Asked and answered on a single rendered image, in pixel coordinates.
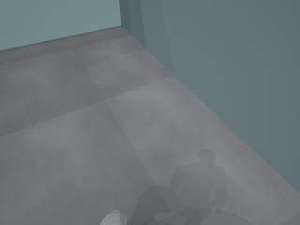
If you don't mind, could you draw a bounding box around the left robot thigh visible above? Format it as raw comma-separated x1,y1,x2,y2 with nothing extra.
100,212,128,225

